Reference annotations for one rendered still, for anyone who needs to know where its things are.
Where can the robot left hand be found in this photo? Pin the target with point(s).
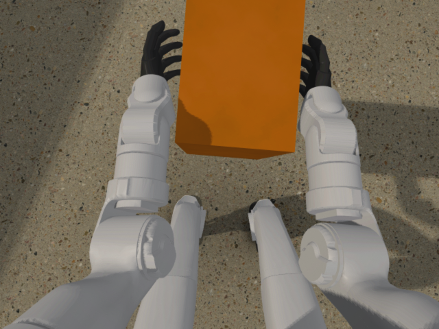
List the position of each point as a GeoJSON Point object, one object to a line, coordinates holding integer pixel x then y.
{"type": "Point", "coordinates": [152, 62]}

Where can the robot right foot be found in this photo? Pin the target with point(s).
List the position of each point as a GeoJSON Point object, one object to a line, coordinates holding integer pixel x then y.
{"type": "Point", "coordinates": [251, 208]}

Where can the robot right hand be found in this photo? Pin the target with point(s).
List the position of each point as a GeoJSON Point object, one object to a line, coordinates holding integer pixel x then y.
{"type": "Point", "coordinates": [317, 67]}

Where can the carton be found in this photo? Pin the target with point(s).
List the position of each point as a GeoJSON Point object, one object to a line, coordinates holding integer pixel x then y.
{"type": "Point", "coordinates": [240, 78]}

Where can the robot left forearm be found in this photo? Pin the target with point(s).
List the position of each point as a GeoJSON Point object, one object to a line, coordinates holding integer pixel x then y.
{"type": "Point", "coordinates": [139, 184]}

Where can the robot right forearm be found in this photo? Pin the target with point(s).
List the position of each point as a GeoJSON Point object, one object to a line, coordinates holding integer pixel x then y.
{"type": "Point", "coordinates": [333, 164]}

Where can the robot left thigh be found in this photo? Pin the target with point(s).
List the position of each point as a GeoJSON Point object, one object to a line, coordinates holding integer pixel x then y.
{"type": "Point", "coordinates": [170, 303]}

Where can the right robot upper arm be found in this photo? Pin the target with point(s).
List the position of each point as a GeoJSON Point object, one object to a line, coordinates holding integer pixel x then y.
{"type": "Point", "coordinates": [350, 265]}

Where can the left robot upper arm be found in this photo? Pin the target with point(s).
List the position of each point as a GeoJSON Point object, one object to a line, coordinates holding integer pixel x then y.
{"type": "Point", "coordinates": [128, 254]}

